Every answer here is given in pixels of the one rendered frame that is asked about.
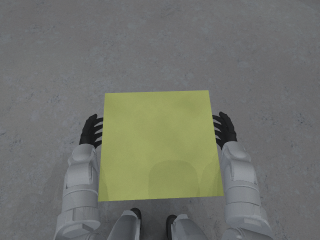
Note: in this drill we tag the right robot forearm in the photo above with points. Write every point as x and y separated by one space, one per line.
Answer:
243 204

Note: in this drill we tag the robot right hand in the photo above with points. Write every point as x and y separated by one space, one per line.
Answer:
227 132

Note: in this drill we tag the carton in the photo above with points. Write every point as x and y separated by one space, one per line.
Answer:
158 145

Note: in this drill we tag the robot right shin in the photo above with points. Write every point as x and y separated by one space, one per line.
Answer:
181 216

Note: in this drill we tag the left robot forearm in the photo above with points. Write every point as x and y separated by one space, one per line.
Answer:
79 214

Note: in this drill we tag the left robot foot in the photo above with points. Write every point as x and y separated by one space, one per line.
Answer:
138 213

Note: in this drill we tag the robot left hand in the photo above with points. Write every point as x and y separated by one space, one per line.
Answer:
88 135

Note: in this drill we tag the right robot upper arm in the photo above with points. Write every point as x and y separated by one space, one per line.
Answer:
238 233

